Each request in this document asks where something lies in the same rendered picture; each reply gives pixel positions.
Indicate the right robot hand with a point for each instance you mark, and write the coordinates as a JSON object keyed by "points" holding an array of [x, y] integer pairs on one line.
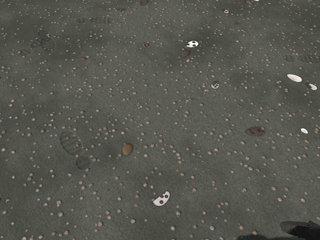
{"points": [[307, 230]]}

